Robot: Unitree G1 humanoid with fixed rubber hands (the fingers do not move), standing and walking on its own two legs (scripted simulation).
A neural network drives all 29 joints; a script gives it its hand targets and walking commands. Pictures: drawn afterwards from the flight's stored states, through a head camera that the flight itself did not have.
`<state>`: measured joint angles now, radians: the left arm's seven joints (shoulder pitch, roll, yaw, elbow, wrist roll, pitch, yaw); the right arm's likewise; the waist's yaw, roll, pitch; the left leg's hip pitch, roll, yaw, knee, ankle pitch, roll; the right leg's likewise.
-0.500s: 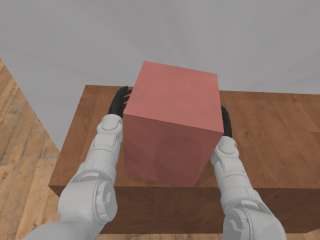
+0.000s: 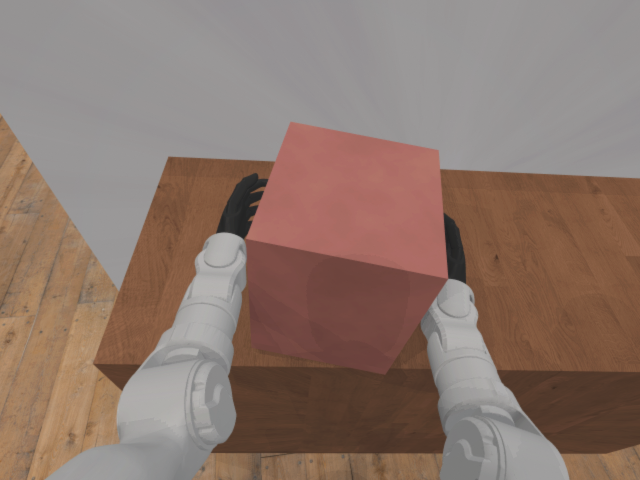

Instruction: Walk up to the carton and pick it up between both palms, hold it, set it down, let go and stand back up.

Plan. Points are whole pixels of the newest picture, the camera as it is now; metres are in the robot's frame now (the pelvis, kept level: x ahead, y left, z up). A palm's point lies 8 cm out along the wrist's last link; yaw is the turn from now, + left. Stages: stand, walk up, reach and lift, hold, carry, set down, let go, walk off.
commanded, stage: set down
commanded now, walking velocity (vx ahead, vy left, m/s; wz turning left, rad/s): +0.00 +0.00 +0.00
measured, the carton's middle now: (340, 254) +0.40 +0.00 +0.04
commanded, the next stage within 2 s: none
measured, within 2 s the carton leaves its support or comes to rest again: neither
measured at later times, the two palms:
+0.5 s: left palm (237, 216) +0.44 +0.14 +0.07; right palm (454, 253) +0.39 -0.15 +0.06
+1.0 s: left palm (202, 213) +0.42 +0.18 +0.09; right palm (499, 247) +0.38 -0.20 +0.10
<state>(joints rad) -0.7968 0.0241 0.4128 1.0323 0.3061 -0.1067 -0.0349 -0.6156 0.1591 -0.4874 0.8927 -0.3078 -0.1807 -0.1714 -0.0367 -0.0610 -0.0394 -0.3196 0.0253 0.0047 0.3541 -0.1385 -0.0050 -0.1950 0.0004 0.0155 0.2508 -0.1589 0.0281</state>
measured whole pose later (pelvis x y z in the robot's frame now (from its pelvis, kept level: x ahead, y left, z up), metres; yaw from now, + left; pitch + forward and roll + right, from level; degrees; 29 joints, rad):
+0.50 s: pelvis -0.01 +0.01 -0.01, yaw -2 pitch +13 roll -2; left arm -0.96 0.17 0.14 1.26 -0.02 -0.11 0.10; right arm -0.82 -0.02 -0.14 1.09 0.09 -0.11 -0.21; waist -0.07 -0.02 -0.14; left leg -0.55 0.05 0.02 0.50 -0.18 0.00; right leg -0.43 0.02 0.04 0.40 -0.19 0.03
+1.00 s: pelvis -0.03 +0.02 -0.02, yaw +0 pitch +14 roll -4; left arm -0.86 0.30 -0.01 0.84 -0.24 0.23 0.10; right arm -0.79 -0.21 -0.08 0.86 0.30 0.11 -0.17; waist -0.10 0.00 -0.16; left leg -0.67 0.05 -0.02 0.61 -0.19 0.01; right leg -0.51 0.02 -0.01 0.46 -0.19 0.04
